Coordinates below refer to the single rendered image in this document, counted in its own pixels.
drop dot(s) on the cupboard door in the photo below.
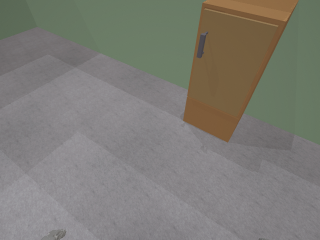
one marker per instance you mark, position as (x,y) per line
(234,49)

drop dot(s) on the robot left hand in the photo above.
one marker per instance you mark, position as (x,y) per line
(55,235)

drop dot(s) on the handle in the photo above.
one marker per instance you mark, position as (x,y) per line
(202,39)

